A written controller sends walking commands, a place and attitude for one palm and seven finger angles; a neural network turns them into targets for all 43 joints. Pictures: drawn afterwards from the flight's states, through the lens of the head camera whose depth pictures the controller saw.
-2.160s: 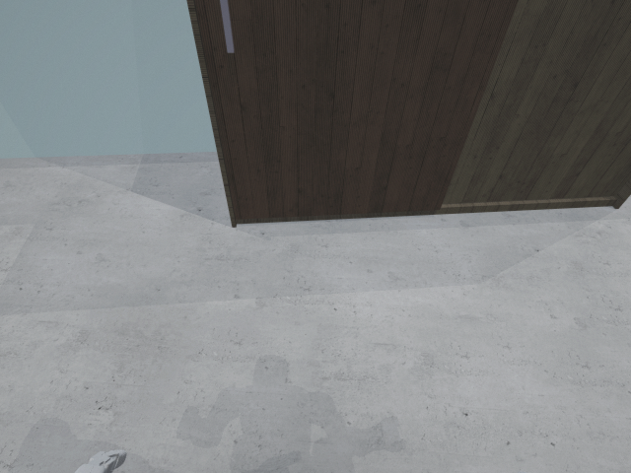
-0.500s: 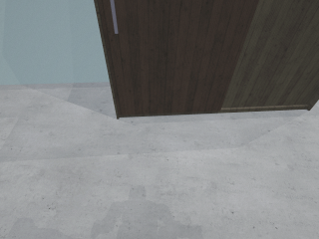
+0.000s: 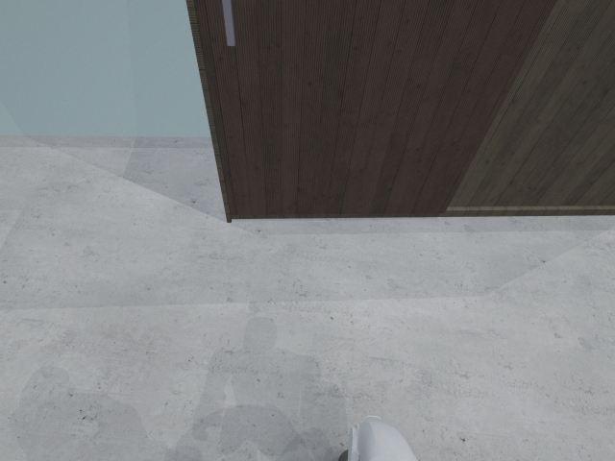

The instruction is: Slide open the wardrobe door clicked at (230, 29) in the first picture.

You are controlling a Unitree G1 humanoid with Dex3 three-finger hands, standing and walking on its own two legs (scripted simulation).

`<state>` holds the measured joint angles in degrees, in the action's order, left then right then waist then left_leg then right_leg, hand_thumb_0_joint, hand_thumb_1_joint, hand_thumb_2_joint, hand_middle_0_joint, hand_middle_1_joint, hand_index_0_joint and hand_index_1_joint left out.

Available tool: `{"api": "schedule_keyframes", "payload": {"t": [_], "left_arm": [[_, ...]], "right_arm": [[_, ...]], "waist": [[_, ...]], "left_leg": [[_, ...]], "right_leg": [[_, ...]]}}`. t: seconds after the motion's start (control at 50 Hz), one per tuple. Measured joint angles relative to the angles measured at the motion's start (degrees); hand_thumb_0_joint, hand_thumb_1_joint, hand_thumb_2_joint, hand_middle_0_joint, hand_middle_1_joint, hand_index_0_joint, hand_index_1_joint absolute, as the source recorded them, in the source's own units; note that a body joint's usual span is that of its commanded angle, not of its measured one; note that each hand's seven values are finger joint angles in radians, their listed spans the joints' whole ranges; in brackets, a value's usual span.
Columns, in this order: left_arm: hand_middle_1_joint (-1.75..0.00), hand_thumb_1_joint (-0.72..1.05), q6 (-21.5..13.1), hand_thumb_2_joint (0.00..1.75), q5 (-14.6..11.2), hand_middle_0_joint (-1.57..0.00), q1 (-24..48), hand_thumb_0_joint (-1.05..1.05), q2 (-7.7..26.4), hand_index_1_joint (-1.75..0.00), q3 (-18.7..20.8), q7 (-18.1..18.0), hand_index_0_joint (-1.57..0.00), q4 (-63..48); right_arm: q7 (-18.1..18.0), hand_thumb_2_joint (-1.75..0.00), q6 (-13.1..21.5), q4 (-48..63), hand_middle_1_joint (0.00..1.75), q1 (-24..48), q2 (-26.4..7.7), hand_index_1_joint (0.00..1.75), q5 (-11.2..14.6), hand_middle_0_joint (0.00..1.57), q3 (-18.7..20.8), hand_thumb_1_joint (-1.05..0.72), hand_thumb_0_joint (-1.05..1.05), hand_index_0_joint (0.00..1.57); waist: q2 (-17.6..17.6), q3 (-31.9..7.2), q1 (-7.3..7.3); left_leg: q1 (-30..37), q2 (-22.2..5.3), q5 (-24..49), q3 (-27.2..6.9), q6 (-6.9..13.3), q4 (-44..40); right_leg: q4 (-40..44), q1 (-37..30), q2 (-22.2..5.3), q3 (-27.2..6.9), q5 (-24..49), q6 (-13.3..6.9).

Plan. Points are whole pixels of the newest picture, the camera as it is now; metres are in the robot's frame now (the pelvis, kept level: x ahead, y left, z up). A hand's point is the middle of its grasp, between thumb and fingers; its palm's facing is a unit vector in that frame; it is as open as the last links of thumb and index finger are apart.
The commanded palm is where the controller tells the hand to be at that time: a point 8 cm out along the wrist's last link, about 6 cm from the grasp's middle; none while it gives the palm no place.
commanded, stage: walk to a spot facing it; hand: left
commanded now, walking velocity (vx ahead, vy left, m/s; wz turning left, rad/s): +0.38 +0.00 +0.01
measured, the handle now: out of the picture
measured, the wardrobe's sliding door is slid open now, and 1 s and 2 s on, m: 0.00 0.00 0.00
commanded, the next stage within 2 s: take the last steps up to it in 0.40 s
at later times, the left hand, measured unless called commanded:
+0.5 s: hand (214, 421) +0.20 +0.14 -0.17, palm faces +0.17 -0.96 -0.21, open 7.3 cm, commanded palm none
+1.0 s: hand (194, 306) +0.39 +0.21 -0.17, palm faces +0.18 -0.97 -0.16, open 7.3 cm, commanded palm none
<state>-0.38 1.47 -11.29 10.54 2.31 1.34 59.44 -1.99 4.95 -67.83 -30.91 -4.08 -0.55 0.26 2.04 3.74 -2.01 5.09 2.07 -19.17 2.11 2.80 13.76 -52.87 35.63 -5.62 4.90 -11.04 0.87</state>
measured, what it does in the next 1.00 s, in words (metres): walks ahead: right foot, then left foot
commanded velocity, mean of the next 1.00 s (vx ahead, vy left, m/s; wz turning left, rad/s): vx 0.29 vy -0.01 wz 0.08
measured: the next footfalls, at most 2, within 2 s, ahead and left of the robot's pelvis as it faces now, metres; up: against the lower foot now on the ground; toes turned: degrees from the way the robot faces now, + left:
right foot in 0.14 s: +0.24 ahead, -0.11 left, +0.00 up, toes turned -7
left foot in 0.68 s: +0.41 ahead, +0.11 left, +0.00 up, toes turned +18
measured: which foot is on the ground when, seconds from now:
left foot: down 0.00-0.16, up 0.18-0.66, down 0.68-1.00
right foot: up 0.00-0.12, down 0.14-0.68, up 0.70-1.00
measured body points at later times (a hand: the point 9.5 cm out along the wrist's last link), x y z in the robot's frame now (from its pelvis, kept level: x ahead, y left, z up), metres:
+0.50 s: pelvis +0.23 -0.04 +0.00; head +0.24 -0.03 +0.45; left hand +0.19 +0.19 -0.15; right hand +0.34 -0.26 -0.14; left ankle +0.32 +0.12 -0.67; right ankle +0.20 -0.11 -0.74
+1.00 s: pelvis +0.39 +0.04 +0.01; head +0.38 +0.05 +0.46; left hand +0.38 +0.27 -0.16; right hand +0.43 -0.20 -0.14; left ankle +0.38 +0.10 -0.74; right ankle +0.46 -0.12 -0.66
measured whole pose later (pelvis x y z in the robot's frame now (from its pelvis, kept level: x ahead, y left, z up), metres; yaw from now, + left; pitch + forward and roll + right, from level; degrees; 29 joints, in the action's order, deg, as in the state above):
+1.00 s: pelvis +0.39 +0.04 +0.01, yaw +6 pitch -2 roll +0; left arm 0.2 2.1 -15.9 9.8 3.9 0.1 60.6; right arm -1.7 4.3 -61.4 -17.8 -8.6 -0.7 2.7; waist 2.9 0.4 1.1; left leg -6.0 0.7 -12.6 12.7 4.4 19.9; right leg -61.7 32.7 -7.8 1.5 -10.3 1.9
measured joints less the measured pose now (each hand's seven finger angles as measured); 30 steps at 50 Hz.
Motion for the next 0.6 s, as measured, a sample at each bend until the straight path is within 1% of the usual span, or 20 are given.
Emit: {"api": "schedule_keyframes", "payload": {"t": [0.04,0.08,0.12,0.14,0.16,0.2,0.22,0.24,0.26,0.28,0.34,0.38,0.42,0.48,0.52,0.56,0.6], "left_arm": [[-0.3,0.91,-0.16,0.9,-0.2,-0.2,2.3,0.0,-0.4,-0.3,-0.01,0.01,-0.2,-0.67],[-0.3,0.91,-0.54,0.9,-0.28,-0.2,4.28,0.0,-0.85,-0.3,-0.08,-0.06,-0.2,-1.42],[-0.3,0.91,-1.44,0.9,-0.14,-0.2,5.55,0.0,-1.29,-0.3,-0.17,-0.14,-0.2,-2.35],[-0.3,0.91,-2.25,0.9,0.06,-0.2,5.78,0.0,-1.42,-0.3,-0.15,-0.18,-0.2,-2.84],[-0.3,0.91,-3.17,0.9,0.37,-0.2,6.1,0.0,-1.66,-0.3,-0.01,-0.45,-0.2,-3.17],[-0.3,0.91,-4.34,0.9,0.15,-0.2,6.06,0.0,-1.8,-0.3,0.07,-0.85,-0.2,-3.44],[-0.3,0.91,-4.43,0.9,0.01,-0.2,5.6,0.0,-1.77,-0.3,0.11,-1.01,-0.2,-3.27],[-0.3,0.91,-4.41,0.9,-0.07,-0.2,4.8,0.0,-1.72,-0.3,0.14,-1.23,-0.2,-2.91],[-0.3,0.91,-4.34,0.9,-0.07,-0.2,3.83,0.0,-1.72,-0.3,0.16,-1.5,-0.2,-2.36],[-0.3,0.91,-4.28,0.9,-0.01,-0.2,2.77,0.0,-1.79,-0.3,0.13,-1.76,-0.2,-1.66],[-0.3,0.95,-4.38,0.9,-0.15,-0.2,-0.53,-0.02,-1.0,-0.3,0.93,-2.76,-0.2,-0.26],[-0.3,0.95,-4.29,0.9,0.09,-0.2,-2.83,-0.02,-0.56,-0.3,0.8,-2.75,-0.2,0.9],[-0.3,0.95,-4.23,0.9,0.14,-0.2,-5.01,-0.01,-0.51,-0.3,0.54,-2.68,-0.2,1.88],[-0.3,0.94,-4.27,0.9,0.15,-0.2,-7.77,-0.01,-0.84,-0.3,0.06,-2.56,-0.2,2.76],[-0.3,0.93,-4.28,0.9,0.14,-0.2,-9.18,-0.01,-1.22,-0.3,-0.27,-2.56,-0.2,2.89],[-0.3,0.93,-4.28,0.9,0.19,-0.2,-10.43,0.0,-1.68,-0.3,-0.64,-2.64,-0.2,2.98],[-0.3,0.92,-4.22,0.9,0.24,-0.2,-11.73,0.0,-2.13,-0.3,-0.95,-2.67,-0.2,3.36]], "right_arm": [[-0.12,-0.89,0.01,-0.35,0.3,-0.34,0.01,0.3,-0.15,0.21,0.11,-0.9,0.0,0.2],[-0.15,-0.89,-0.04,-0.77,0.3,-0.52,-0.3,0.3,-0.19,0.21,0.39,-0.9,0.0,0.2],[-0.14,-0.89,-0.27,-1.28,0.3,-0.75,-0.78,0.3,-0.12,0.21,0.76,-0.9,0.0,0.2],[-0.04,-0.89,-0.51,-1.55,0.3,-0.91,-0.95,0.3,-0.03,0.21,0.96,-0.9,0.0,0.2],[0.18,-0.89,-0.98,-1.75,0.3,-0.21,-1.19,0.3,0.22,0.21,1.15,-0.9,0.0,0.2],[0.53,-0.89,-1.67,-1.15,0.3,2.18,-1.73,0.3,0.58,0.21,1.51,-0.9,0.01,0.2],[0.74,-0.89,-1.86,-0.63,0.3,3.6,-2.08,0.3,0.53,0.21,1.85,-0.9,0.01,0.2],[0.9,-0.89,-2.08,0.08,0.3,5.15,-2.53,0.3,0.36,0.21,2.15,-0.9,0.01,0.2],[0.98,-0.89,-2.29,1.01,0.3,6.78,-3.05,0.3,0.13,0.2,2.47,-0.9,0.01,0.2],[1.0,-0.89,-2.47,2.08,0.3,8.46,-3.61,0.3,-0.1,0.2,2.74,-0.9,0.01,0.2],[1.11,-0.89,-2.99,5.36,0.3,12.93,-4.98,0.3,-0.59,0.2,3.3,-0.91,0.01,0.19],[1.35,-0.89,-3.35,7.14,0.3,15.39,-5.59,0.3,-0.74,0.2,3.63,-0.91,0.0,0.19],[1.75,-0.89,-3.63,8.47,0.3,17.4,-5.97,0.3,-0.79,0.2,3.79,-0.91,0.0,0.19],[2.51,-0.89,-4.05,9.81,0.3,19.78,-6.18,0.3,-0.7,0.2,3.75,-0.91,0.0,0.19],[3.01,-0.89,-4.29,10.41,0.3,21.23,-6.18,0.3,-0.64,0.2,3.48,-0.91,0.0,0.19],[3.32,-0.9,-4.39,10.75,0.3,22.72,-6.1,0.3,-0.64,0.2,3.15,-0.91,0.0,0.19],[3.45,-0.9,-4.23,10.89,0.3,24.06,-5.86,0.3,-0.67,0.2,2.8,-0.91,0.0,0.19]], "waist": [[-0.23,0.73,-0.72],[-0.76,1.17,-1.34],[-1.59,1.25,-1.53],[-1.78,1.18,-1.24],[-2.25,1.48,-0.8],[-2.66,1.92,-0.63],[-2.67,1.87,-0.34],[-2.59,1.46,-0.05],[-2.56,0.96,0.1],[-2.65,0.46,0.13],[-3.1,-1.24,0.3],[-3.3,-2.29,0.39],[-3.42,-2.94,0.69],[-3.29,-2.96,1.42],[-3.06,-2.28,2.25],[-2.8,-1.26,3.42],[-2.5,-0.3,4.61]], "left_leg": [[2.18,-0.04,-1.39,0.04,-0.41,-0.69],[4.03,-0.38,-3.67,0.08,-0.98,-0.08],[4.65,-1.15,-7.45,-0.05,-1.57,3.99],[3.59,-1.5,-9.81,-0.11,-1.72,9.34],[0.25,-2.27,-10.31,-0.18,-1.54,18.81],[-9.78,-2.5,-8.59,-2.3,-0.59,42.69],[-14.28,-2.84,-6.68,-2.43,-0.2,51.08],[-18.54,-3.39,-4.51,-2.19,-0.01,56.59],[-22.49,-4.14,-2.56,-1.86,0.01,59.66],[-26.07,-5.0,-0.88,-1.62,-0.14,60.89],[-34.67,-7.14,3.06,-1.59,-1.25,58.72],[-38.5,-8.26,5.74,-1.33,-2.15,55.44],[-40.81,-9.04,8.21,-0.88,-2.91,51.66],[-41.83,-9.53,10.6,0.46,-3.73,44.85],[-41.1,-9.4,11.26,1.7,-3.82,39.44],[-39.36,-8.8,11.14,2.8,-3.44,34.09],[-36.74,-7.77,10.3,3.79,-2.64,29.41]], "right_leg": [[7.1,-0.84,0.55,0.99,0.94,-0.66],[12.27,-2.65,1.86,1.88,0.85,-1.86],[16.19,-6.08,3.59,2.76,1.07,-3.25],[18.2,-8.4,4.2,3.02,3.32,-4.37],[16.6,-8.76,4.57,3.46,4.06,-5.38],[13.52,-10.27,4.74,4.64,-0.55,-6.32],[13.92,-11.98,4.96,5.02,-2.3,-6.44],[15.08,-13.71,5.2,5.23,-3.19,-6.38],[16.73,-15.46,5.37,5.43,-3.16,-6.01],[18.46,-17.16,5.58,5.68,-3.04,-5.89],[23.34,-21.61,6.17,6.55,-2.95,-5.88],[26.0,-24.19,6.41,7.14,-3.16,-5.71],[28.21,-26.62,6.51,7.77,-3.6,-5.39],[30.6,-29.93,6.33,9.08,-4.69,-4.64],[31.4,-31.76,6.01,10.12,-5.76,-3.97],[31.48,-33.26,5.58,10.96,-7.14,-3.16],[30.81,-34.52,4.96,11.59,-8.91,-2.18]]}}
